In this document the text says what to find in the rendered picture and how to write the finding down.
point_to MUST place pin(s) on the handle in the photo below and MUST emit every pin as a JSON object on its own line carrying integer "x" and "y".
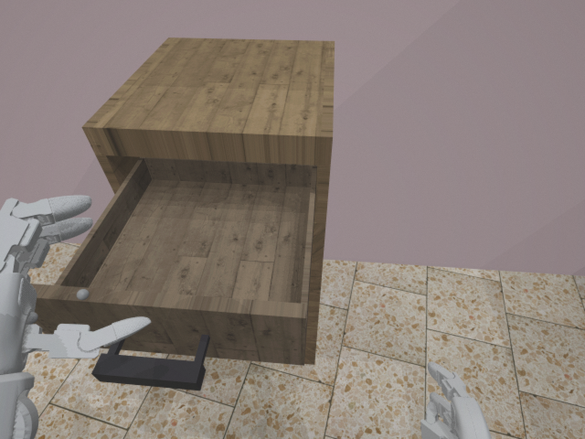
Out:
{"x": 165, "y": 373}

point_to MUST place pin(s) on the cabinet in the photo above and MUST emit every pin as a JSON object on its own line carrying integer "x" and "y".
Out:
{"x": 243, "y": 100}

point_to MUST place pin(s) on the left robot forearm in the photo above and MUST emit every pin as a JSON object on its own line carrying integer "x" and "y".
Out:
{"x": 18, "y": 414}

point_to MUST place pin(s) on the drawer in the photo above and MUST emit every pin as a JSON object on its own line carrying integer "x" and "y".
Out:
{"x": 200, "y": 247}

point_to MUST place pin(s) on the left robot hand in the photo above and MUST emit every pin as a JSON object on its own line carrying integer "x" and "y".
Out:
{"x": 26, "y": 231}

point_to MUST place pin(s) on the right robot hand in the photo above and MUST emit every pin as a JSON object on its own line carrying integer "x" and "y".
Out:
{"x": 462, "y": 418}

